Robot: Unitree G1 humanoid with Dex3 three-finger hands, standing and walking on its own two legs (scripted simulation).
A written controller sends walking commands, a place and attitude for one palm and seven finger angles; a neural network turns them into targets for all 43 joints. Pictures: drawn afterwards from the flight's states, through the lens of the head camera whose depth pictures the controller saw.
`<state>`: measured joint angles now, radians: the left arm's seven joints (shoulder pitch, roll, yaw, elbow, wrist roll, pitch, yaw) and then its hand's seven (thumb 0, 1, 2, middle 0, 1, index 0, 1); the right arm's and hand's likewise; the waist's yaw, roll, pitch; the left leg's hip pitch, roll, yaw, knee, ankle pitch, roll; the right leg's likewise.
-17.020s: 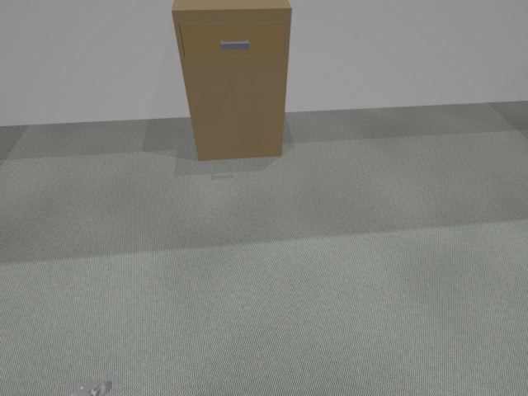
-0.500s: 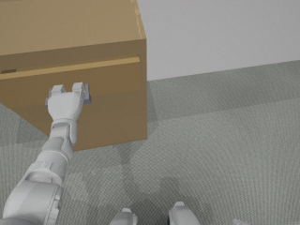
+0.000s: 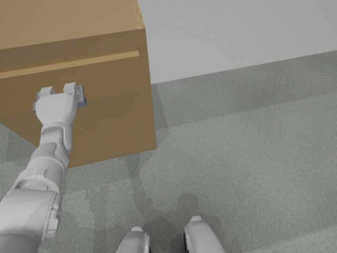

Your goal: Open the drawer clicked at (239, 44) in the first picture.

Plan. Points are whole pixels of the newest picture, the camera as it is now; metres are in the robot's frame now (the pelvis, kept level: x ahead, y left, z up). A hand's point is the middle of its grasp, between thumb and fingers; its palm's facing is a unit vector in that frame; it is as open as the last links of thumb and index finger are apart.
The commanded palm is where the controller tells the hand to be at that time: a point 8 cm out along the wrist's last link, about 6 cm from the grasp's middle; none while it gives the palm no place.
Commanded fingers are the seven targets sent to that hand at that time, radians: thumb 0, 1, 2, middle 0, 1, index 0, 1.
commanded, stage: pull the drawer open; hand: left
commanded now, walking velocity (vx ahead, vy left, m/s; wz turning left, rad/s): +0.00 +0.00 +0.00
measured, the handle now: (60, 97) +0.51 +0.26 -0.01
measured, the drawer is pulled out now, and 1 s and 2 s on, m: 0.03 0.13 0.21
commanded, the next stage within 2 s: none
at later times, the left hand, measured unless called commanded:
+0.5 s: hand (68, 147) +0.38 +0.23 -0.03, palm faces -0.02 -0.06 -1.00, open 6.2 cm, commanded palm +0.33 +0.22 +0.03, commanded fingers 0.00 0.90 0.90 -0.40 -1.35 -0.40 -1.35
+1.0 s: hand (68, 157) +0.35 +0.23 -0.03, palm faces -0.03 -0.01 -1.00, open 6.1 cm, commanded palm +0.33 +0.23 +0.03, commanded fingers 0.00 0.90 0.90 -0.40 -1.35 -0.40 -1.35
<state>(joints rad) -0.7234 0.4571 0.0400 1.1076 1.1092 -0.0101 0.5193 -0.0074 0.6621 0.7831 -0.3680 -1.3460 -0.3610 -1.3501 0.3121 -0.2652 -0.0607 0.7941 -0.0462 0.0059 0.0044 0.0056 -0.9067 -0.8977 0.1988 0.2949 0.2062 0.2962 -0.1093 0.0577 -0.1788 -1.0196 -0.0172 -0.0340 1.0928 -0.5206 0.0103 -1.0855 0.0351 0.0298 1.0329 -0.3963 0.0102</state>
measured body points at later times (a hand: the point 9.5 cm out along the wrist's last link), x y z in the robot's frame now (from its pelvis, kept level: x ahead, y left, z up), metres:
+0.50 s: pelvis +0.04 +0.02 +0.03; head +0.13 +0.01 +0.47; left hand +0.37 +0.23 +0.03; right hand +0.16 -0.24 -0.10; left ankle -0.01 +0.11 -0.66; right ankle +0.04 -0.13 -0.66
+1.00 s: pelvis +0.02 -0.01 +0.02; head +0.10 -0.02 +0.47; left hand +0.35 +0.22 +0.03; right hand +0.16 -0.25 -0.11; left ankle -0.01 +0.11 -0.66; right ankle +0.04 -0.12 -0.66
